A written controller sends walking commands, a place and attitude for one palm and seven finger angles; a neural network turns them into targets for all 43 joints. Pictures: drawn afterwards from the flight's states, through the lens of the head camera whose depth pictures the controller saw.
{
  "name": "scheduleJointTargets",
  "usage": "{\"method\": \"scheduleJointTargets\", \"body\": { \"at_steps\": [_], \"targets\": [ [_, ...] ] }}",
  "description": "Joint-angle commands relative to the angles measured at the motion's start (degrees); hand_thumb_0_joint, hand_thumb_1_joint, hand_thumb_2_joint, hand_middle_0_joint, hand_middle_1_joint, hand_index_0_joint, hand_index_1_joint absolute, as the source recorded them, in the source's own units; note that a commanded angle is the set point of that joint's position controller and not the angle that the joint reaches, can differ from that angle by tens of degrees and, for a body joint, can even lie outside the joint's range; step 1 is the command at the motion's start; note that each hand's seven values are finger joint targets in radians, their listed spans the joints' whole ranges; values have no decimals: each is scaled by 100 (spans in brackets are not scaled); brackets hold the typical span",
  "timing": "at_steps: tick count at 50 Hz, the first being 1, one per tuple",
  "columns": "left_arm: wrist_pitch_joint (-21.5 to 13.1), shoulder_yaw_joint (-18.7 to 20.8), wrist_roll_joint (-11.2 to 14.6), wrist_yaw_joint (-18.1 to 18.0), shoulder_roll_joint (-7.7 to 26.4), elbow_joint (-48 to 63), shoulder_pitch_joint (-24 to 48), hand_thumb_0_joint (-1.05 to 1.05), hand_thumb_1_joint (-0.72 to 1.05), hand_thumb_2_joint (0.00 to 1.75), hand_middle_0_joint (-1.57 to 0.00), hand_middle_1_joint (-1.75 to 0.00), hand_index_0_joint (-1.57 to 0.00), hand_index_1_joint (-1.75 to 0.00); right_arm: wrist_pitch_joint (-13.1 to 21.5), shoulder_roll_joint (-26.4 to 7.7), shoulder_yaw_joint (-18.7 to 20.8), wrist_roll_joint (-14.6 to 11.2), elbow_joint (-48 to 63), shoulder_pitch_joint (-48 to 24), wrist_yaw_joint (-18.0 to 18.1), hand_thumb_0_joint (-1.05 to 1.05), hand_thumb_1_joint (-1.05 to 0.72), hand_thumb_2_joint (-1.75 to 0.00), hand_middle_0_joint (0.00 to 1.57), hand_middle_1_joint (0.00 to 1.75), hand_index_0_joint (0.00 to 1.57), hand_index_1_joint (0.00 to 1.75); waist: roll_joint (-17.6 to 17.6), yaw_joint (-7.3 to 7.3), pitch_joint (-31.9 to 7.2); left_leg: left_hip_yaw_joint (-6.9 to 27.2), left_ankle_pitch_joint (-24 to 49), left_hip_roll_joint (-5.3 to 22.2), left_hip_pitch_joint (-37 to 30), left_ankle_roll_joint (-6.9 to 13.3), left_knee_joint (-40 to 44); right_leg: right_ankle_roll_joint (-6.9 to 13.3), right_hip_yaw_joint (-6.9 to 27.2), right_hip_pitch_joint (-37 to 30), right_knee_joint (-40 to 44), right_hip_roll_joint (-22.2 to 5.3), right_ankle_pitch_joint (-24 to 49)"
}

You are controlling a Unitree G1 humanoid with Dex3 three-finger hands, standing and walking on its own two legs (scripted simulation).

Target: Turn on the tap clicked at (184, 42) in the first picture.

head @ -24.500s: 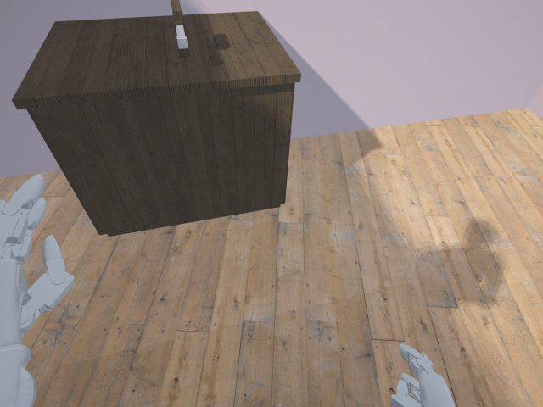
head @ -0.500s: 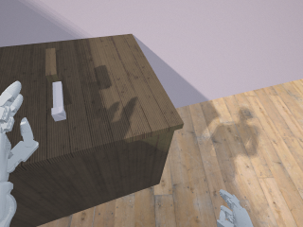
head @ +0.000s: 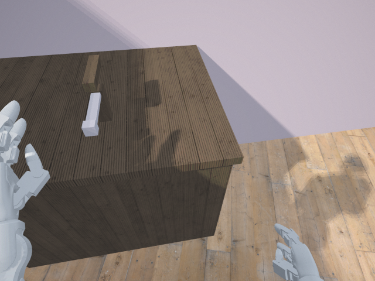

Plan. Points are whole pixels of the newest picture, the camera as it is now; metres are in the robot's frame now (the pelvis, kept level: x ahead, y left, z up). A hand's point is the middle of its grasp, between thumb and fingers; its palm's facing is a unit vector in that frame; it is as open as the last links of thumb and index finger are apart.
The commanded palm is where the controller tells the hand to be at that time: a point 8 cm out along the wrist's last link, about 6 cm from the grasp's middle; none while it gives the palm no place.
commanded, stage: turn the palm inward beside the body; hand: left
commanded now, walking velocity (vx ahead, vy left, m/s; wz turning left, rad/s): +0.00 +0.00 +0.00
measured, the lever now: (90, 128) +0.39 +0.29 +0.11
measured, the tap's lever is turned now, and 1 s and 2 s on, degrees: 0 0 0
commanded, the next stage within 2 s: reach beside the lever's end, fingers flat in 1.70 s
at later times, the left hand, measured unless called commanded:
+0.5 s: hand (60, 193) +0.20 +0.23 +0.16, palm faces +0.47 -0.85 -0.24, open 7.4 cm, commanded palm +0.14 +0.28 +0.18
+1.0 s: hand (47, 190) +0.20 +0.26 +0.16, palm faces +0.46 -0.87 -0.16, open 7.4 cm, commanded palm +0.14 +0.29 +0.17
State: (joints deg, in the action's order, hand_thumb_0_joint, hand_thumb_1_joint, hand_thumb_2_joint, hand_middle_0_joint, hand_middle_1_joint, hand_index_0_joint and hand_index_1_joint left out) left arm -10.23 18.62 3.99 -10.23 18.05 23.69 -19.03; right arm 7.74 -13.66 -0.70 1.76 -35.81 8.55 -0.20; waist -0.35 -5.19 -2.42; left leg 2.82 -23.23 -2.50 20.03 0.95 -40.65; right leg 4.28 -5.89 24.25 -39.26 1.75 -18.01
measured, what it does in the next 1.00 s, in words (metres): stands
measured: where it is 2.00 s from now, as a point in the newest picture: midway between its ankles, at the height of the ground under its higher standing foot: outside the picture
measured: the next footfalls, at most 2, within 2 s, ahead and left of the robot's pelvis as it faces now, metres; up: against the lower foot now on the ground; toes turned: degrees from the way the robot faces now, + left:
none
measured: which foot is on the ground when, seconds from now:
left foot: down 0.00-1.00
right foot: down 0.00-1.00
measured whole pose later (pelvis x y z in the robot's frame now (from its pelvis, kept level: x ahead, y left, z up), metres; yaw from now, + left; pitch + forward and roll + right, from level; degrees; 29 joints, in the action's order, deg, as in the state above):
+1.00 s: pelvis +0.01 +0.02 +0.01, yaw +0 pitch +1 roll -1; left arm 4.9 13.3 10.8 -9.9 13.6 30.8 -28.0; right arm 11.6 -12.1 -2.0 -0.2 -37.2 11.2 3.5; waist -2.3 -5.4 -4.2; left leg 1.9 -22.4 -3.7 15.9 2.5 -37.2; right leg 2.3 -4.7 20.3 -36.2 0.7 -17.3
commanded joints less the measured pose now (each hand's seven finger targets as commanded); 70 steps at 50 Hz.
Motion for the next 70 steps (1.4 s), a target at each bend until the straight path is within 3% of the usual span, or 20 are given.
{"method": "scheduleJointTargets", "body": {
  "at_steps": [1,4,8,10,15,18,23,25,27,30,36,40,43,45,49,52,55,64,67,70],
  "targets": [
    [525,240,172,352,1056,947,391,0,90,90,-20,-30,-20,-30,175,-734,189,-210,868,-359,252,0,-90,-90,20,30,20,30,-114,248,-737,-90,1235,92,350,101,742,-298,668,-1177,870,-296,669],
    [933,651,452,464,1310,1039,245,0,90,90,-20,-30,-20,-30,90,-674,180,-285,903,-538,356,0,-90,-90,20,30,20,30,553,118,-798,-56,1136,164,626,78,639,-559,1113,-1644,1122,-571,829],
    [669,978,734,309,1202,1194,-92,0,90,90,-20,-30,-20,-30,153,-569,213,-314,795,-633,281,0,-90,-90,20,30,20,30,659,60,-849,-4,1075,221,774,-34,439,-733,1495,-1841,1105,-818,1329],
    [490,1216,733,176,1397,1311,-152,0,90,90,-20,-30,-20,-30,189,-556,239,-326,739,-641,227,0,-90,-90,20,30,20,30,339,32,-917,-23,963,210,865,-71,324,-761,1686,-1846,1076,-896,1355],
    [443,832,586,16,1180,1333,-74,0,90,90,-20,-30,-20,-30,281,-580,282,-326,690,-634,178,0,-90,-90,20,30,20,30,-53,162,-617,-46,536,183,1044,-62,167,-733,1883,-1382,1234,-1018,324],
    [501,443,547,46,959,1453,-42,0,90,90,-20,-30,-20,-30,352,-607,299,-321,688,-615,225,0,-90,-90,20,30,20,30,49,210,-578,-33,464,164,969,-18,183,-667,1750,-1176,1287,-969,-137],
    [436,293,534,3,938,1656,18,0,90,90,-20,-30,-20,-30,527,-616,289,-319,672,-615,329,0,-90,-90,20,30,20,30,150,182,-527,21,323,140,804,47,305,-557,1472,-889,1323,-790,-870],
    [450,489,556,-71,1059,1638,-163,0,90,90,-20,-30,-20,-30,557,-616,276,-321,684,-638,347,0,-90,-90,20,30,20,30,88,91,-600,28,387,131,765,63,382,-505,1308,-892,1227,-682,-813],
    [473,412,574,-110,909,1602,-229,0,90,90,-20,-30,-20,-30,575,-593,262,-313,701,-596,354,0,-90,-90,20,30,20,30,69,72,-595,15,514,117,677,80,495,-436,1059,-885,1127,-554,-718],
    [612,460,624,-141,824,1661,-421,0,90,90,-20,-30,-20,-30,602,-603,211,-307,741,-579,354,0,-90,-90,20,30,20,30,-307,-8,-683,17,904,111,422,78,650,-319,667,-902,871,-373,-40],
    [911,86,677,21,449,1823,-379,0,90,90,-20,-30,-20,-30,648,-617,139,-282,798,-412,410,0,-90,-90,20,30,20,30,-135,84,-629,132,1612,167,37,-48,849,-281,296,-875,665,-209,837],
    [958,38,609,49,481,2038,-310,0,90,90,-20,-30,-20,-30,708,-620,122,-259,794,-373,436,0,-90,-90,20,30,20,30,-393,48,-596,209,2026,209,-179,-208,915,-242,231,-800,624,-165,956],
    [988,-60,599,41,348,2004,-384,0,90,90,-20,-30,-20,-30,711,-607,134,-234,760,-299,438,0,-90,-90,20,30,20,30,-241,52,-603,259,2290,248,-236,-307,958,-234,179,-830,607,-161,1036],
    [1046,33,562,10,435,2093,-394,0,90,90,-20,-30,-20,-30,715,-581,130,-249,765,-366,442,0,-90,-90,20,30,20,30,-475,14,-607,283,2362,270,-326,-367,997,-225,183,-800,623,-149,983],
    [1211,-42,673,8,237,1943,-503,0,90,90,-20,-30,-20,-30,655,-574,130,-244,752,-371,450,0,-90,-90,20,30,20,30,-183,17,-570,280,2402,263,-272,-397,1031,-230,153,-904,666,-149,1049],
    [1310,-62,723,15,198,2018,-539,0,90,90,-20,-30,-20,-30,653,-559,130,-266,751,-423,457,0,-90,-90,20,30,20,30,-342,9,-626,252,2441,256,-339,-408,1046,-222,164,-976,715,-162,1090],
    [1376,-16,736,-14,251,2145,-518,0,90,90,-20,-30,-20,-30,668,-551,114,-274,751,-461,455,0,-90,-90,20,30,20,30,-545,-7,-643,239,2417,250,-382,-411,1059,-227,177,-975,753,-160,1079],
    [1584,-45,859,-99,163,2035,-378,0,90,90,-20,-30,-20,-30,689,-550,93,-300,708,-586,490,0,-90,-90,20,30,20,30,-136,19,-485,172,1629,173,-183,-243,1153,-252,252,-1123,991,-183,732],
    [1688,-55,842,-109,183,2053,-383,0,90,90,-20,-30,-20,-30,713,-537,72,-311,696,-623,488,0,-90,-90,20,30,20,30,-354,16,-432,136,1532,151,-186,-206,1171,-254,309,-1172,1067,-210,704],
    [1755,6,853,-115,239,1989,-412,0,90,90,-20,-30,-20,-30,706,-546,57,-330,702,-644,480,0,-90,-90,20,30,20,30,-51,11,-359,119,1287,129,-38,-98,1161,-303,376,-1209,1169,-222,531]
  ]
}}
